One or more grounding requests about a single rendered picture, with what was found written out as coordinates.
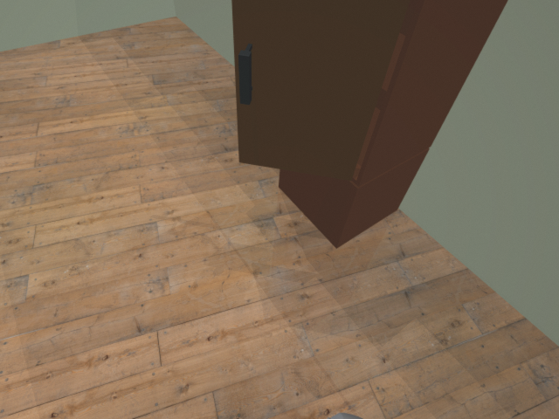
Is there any cupboard door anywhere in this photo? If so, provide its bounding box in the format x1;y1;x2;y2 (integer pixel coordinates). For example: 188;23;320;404
231;0;410;181

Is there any handle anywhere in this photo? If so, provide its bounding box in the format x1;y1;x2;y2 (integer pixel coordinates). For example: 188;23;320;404
238;44;252;105

